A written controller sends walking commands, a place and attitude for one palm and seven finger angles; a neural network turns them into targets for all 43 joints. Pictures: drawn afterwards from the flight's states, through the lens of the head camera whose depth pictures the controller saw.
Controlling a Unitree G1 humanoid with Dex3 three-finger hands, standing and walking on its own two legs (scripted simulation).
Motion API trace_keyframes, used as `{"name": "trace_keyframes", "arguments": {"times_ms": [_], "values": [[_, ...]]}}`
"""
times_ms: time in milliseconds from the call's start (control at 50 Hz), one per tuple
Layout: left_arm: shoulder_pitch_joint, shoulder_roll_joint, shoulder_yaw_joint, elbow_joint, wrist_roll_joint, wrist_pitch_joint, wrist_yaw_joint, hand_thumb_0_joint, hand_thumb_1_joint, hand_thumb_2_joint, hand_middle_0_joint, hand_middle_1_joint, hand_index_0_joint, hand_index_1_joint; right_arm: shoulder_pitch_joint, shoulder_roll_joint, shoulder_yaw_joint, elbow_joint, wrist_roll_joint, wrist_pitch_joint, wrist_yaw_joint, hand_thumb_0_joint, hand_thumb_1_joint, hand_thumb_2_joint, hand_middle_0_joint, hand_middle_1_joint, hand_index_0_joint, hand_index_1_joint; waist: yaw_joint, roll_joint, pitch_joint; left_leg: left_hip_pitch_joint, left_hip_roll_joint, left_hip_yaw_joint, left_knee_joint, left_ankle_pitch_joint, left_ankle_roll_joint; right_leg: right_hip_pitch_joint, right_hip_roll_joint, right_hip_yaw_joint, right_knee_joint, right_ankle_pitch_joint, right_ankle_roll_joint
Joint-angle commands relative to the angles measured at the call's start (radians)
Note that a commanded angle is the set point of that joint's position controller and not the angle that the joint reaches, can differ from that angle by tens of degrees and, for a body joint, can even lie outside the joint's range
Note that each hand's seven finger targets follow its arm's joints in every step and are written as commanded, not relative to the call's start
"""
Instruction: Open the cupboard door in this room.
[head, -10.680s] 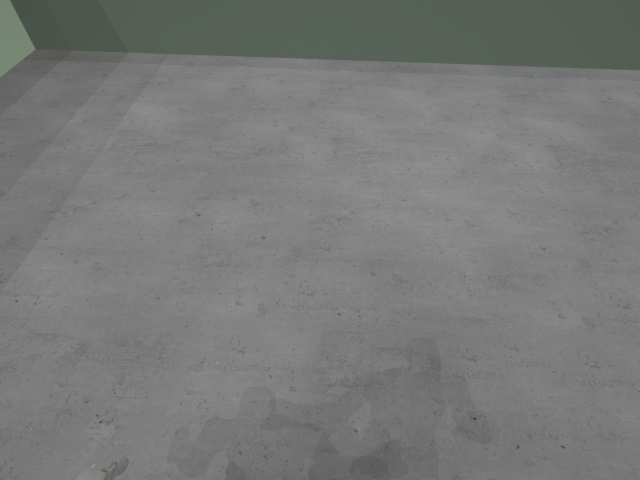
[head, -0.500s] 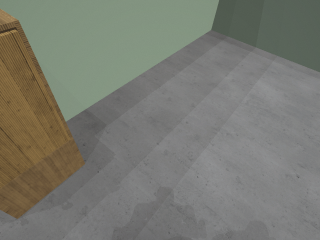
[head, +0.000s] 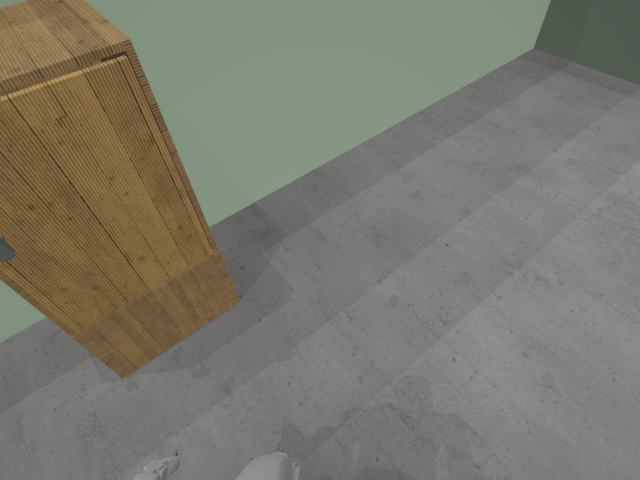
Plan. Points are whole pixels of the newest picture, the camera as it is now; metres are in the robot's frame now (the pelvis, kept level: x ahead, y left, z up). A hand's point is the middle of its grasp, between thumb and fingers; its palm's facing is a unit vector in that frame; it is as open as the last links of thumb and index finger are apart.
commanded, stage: turn to face it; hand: left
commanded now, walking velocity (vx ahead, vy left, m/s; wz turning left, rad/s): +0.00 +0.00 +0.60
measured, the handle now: out of the picture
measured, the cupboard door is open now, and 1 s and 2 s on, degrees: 0 0 0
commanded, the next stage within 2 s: take the last steps up to it in 0.92 s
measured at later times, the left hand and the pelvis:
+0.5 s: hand out of the picture -0.04 +0.28 -0.17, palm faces +0.36 -0.89 -0.28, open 7.4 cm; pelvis -0.02 +0.04 +0.00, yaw +19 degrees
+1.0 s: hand out of the picture -0.06 +0.20 -0.15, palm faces +0.54 -0.80 -0.26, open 7.4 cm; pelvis -0.01 +0.00 +0.00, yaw +34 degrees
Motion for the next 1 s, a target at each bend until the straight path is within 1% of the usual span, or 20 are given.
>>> {"name": "trace_keyframes", "arguments": {"times_ms": [0,160,220,240,260,280,300,320,360,400,540,600,660,680,700,720,740,760,800,980], "values": [[0.002,0.175,0.038,-0.074,0.007,-0.033,0.008,0.000,0.900,0.900,-0.200,-0.300,-0.200,-0.300,-0.037,-0.044,-0.005,-0.088,0.009,-0.023,0.008,0.000,-0.900,-0.900,0.200,0.300,0.200,0.300,0.029,-0.225,0.007,-0.043,0.070,0.033,0.095,0.005,-0.034,0.043,-0.252,0.061,-0.166,0.346,-0.098],[0.110,0.263,0.059,-0.046,0.019,-0.020,0.002,0.000,0.900,0.900,-0.200,-0.300,-0.200,-0.300,-0.172,-0.043,0.021,-0.125,0.020,-0.039,0.008,0.000,-0.900,-0.900,0.200,0.300,0.200,0.300,0.100,-0.306,-0.063,0.103,0.064,0.127,-0.285,-0.092,-0.023,0.175,-0.298,0.010,-0.064,0.568,-0.117],[0.099,0.272,0.066,-0.039,0.011,-0.013,-0.003,0.000,0.900,0.900,-0.200,-0.300,-0.200,-0.300,-0.116,-0.064,0.020,-0.116,0.019,-0.050,0.005,0.000,-0.900,-0.900,0.200,0.300,0.200,0.300,0.063,-0.289,-0.107,0.255,0.054,0.162,-0.519,0.059,-0.005,0.151,-0.286,-0.059,0.041,0.541,-0.055],[0.091,0.260,0.067,-0.045,0.004,-0.009,-0.005,0.000,0.900,0.900,-0.200,-0.300,-0.200,-0.300,-0.066,-0.102,0.010,-0.104,0.016,-0.060,0.005,0.000,-0.900,-0.900,0.200,0.300,0.200,0.300,0.029,-0.206,-0.142,0.402,0.081,0.132,-0.661,0.205,0.013,0.068,-0.270,-0.089,0.149,0.471,-0.010],[0.098,0.213,0.062,-0.072,-0.003,-0.006,-0.012,0.000,0.900,0.900,-0.200,-0.300,-0.200,-0.300,-0.010,-0.212,-0.016,-0.099,0.008,-0.072,0.001,0.000,-0.900,-0.900,0.200,0.300,0.200,0.300,-0.004,0.066,-0.200,0.620,0.286,-0.131,-0.693,0.498,0.103,-0.177,-0.170,-0.130,0.357,0.144,0.062],[0.039,0.153,0.036,-0.117,0.000,-0.005,-0.015,0.000,0.900,0.900,-0.200,-0.300,-0.200,-0.300,0.056,-0.290,-0.034,-0.085,0.015,-0.068,-0.003,0.000,-0.900,-0.900,0.200,0.300,0.200,0.300,-0.043,0.263,-0.189,0.680,0.483,-0.332,-0.672,0.924,0.240,-0.391,-0.083,-0.085,0.530,-0.399,0.104],[-0.017,0.168,0.034,-0.126,0.005,0.010,-0.004,0.000,0.900,0.900,-0.200,-0.300,-0.200,-0.300,0.100,-0.276,-0.032,-0.055,0.018,-0.068,-0.015,0.000,-0.900,-0.900,0.200,0.300,0.200,0.300,-0.064,0.204,-0.203,0.641,0.483,-0.307,-0.648,0.919,0.276,-0.394,-0.085,0.013,0.620,-0.386,0.097],[-0.041,0.158,0.040,-0.114,-0.002,0.007,-0.002,0.000,0.900,0.900,-0.200,-0.300,-0.200,-0.300,0.060,-0.251,-0.028,-0.060,0.014,-0.070,-0.027,0.000,-0.900,-0.900,0.200,0.300,0.200,0.300,-0.051,0.216,-0.167,0.608,0.432,-0.288,-0.642,0.876,0.274,-0.421,-0.080,0.039,0.661,-0.336,0.099],[-0.026,0.167,0.047,-0.086,-0.003,0.004,-0.013,0.000,0.900,0.900,-0.200,-0.300,-0.200,-0.300,-0.065,-0.189,-0.006,-0.096,0.009,-0.072,-0.029,0.000,-0.900,-0.900,0.200,0.300,0.200,0.300,0.005,0.139,-0.079,0.479,0.319,-0.178,-0.658,0.773,0.213,-0.371,-0.070,0.052,0.661,-0.202,0.100],[0.022,0.167,0.047,-0.064,-0.002,0.005,-0.020,0.000,0.900,0.900,-0.200,-0.300,-0.200,-0.300,-0.109,-0.178,0.001,-0.113,0.012,-0.076,-0.026,0.000,-0.900,-0.900,0.200,0.300,0.200,0.300,0.032,0.116,-0.088,0.460,0.278,-0.136,-0.675,0.705,0.194,-0.329,-0.058,0.046,0.622,-0.145,0.106],[-0.022,0.158,0.036,-0.089,-0.005,0.006,-0.012,0.000,0.900,0.900,-0.200,-0.300,-0.200,-0.300,-0.072,-0.181,-0.008,-0.108,0.007,-0.068,-0.024,0.000,-0.900,-0.900,0.200,0.300,0.200,0.300,0.011,0.107,-0.082,0.461,0.276,-0.250,-0.679,0.636,0.227,-0.274,-0.014,0.060,0.419,-0.165,0.107],[0.017,0.153,0.033,-0.086,-0.009,-0.002,-0.009,0.000,0.900,0.900,-0.200,-0.300,-0.200,-0.300,-0.106,-0.181,-0.011,-0.116,0.005,-0.061,-0.022,0.000,-0.900,-0.900,0.200,0.300,0.200,0.300,0.031,0.124,-0.084,0.395,0.254,-0.283,-0.650,0.648,0.213,-0.145,0.022,0.042,0.248,-0.151,0.092],[0.103,0.164,0.038,-0.064,-0.008,-0.017,-0.004,0.000,0.900,0.900,-0.200,-0.300,-0.200,-0.300,-0.126,-0.159,-0.011,-0.124,0.013,-0.057,-0.021,0.000,-0.900,-0.900,0.200,0.300,0.200,0.300,0.076,0.092,-0.090,0.266,0.199,-0.278,-0.577,0.524,0.160,0.059,0.028,0.022,-0.011,0.056,0.080],[0.134,0.205,0.045,-0.060,0.000,-0.028,0.000,0.000,0.900,0.900,-0.200,-0.300,-0.200,-0.300,-0.110,-0.119,-0.006,-0.125,0.021,-0.059,-0.018,0.000,-0.900,-0.900,0.200,0.300,0.200,0.300,0.088,-0.015,-0.103,0.171,0.140,-0.236,-0.483,0.365,0.108,0.178,-0.057,0.100,-0.130,0.136,0.061],[0.152,0.298,0.062,-0.060,0.018,-0.041,0.010,0.000,0.900,0.900,-0.200,-0.300,-0.200,-0.300,-0.082,-0.049,0.008,-0.141,0.027,-0.061,-0.012,0.000,-0.900,-0.900,0.200,0.300,0.200,0.300,0.088,-0.304,-0.119,-0.005,-0.017,-0.058,-0.251,-0.038,0.021,0.280,-0.330,0.376,-0.191,0.335,-0.040],[0.148,0.305,0.060,-0.068,0.009,-0.038,0.008,0.000,0.900,0.900,-0.200,-0.300,-0.200,-0.300,-0.097,-0.080,-0.002,-0.142,0.018,-0.050,-0.017,0.000,-0.900,-0.900,0.200,0.300,0.200,0.300,0.094,-0.312,-0.116,0.021,-0.009,-0.062,-0.062,-0.241,0.016,0.147,-0.433,0.400,-0.192,0.400,-0.135],[0.100,0.271,0.061,-0.075,0.007,-0.036,0.010,0.000,0.900,0.900,-0.200,-0.300,-0.200,-0.300,-0.107,-0.085,-0.005,-0.125,0.015,-0.037,-0.015,0.000,-0.900,-0.900,0.200,0.300,0.200,0.300,0.084,-0.308,-0.070,0.034,0.017,-0.087,0.067,-0.205,0.022,0.040,-0.390,0.374,-0.213,0.301,-0.154],[0.050,0.237,0.050,-0.087,0.006,-0.034,0.008,0.000,0.900,0.900,-0.200,-0.300,-0.200,-0.300,-0.102,-0.083,-0.008,-0.103,0.013,-0.031,-0.009,0.000,-0.900,-0.900,0.200,0.300,0.200,0.300,0.058,-0.232,-0.025,0.029,0.030,-0.075,0.142,-0.130,0.017,-0.001,-0.324,0.296,-0.207,0.247,-0.137],[-0.007,0.185,0.035,-0.095,0.006,-0.035,0.006,0.000,0.900,0.900,-0.200,-0.300,-0.200,-0.300,-0.054,-0.063,-0.002,-0.068,0.010,-0.027,0.001,0.000,-0.900,-0.900,0.200,0.300,0.200,0.300,0.023,-0.210,-0.021,0.036,0.047,-0.042,0.168,-0.025,0.001,-0.005,-0.246,0.155,-0.183,0.279,-0.101],[0.142,0.231,0.047,-0.004,0.020,-0.033,0.004,0.000,0.900,0.900,-0.200,-0.300,-0.200,-0.300,-0.142,-0.018,0.032,-0.052,0.023,-0.038,-0.007,0.000,-0.900,-0.900,0.200,0.300,0.200,0.300,0.102,-0.254,-0.057,0.138,0.051,0.060,-0.209,-0.108,-0.012,0.123,-0.273,0.094,-0.146,0.447,-0.145]]}}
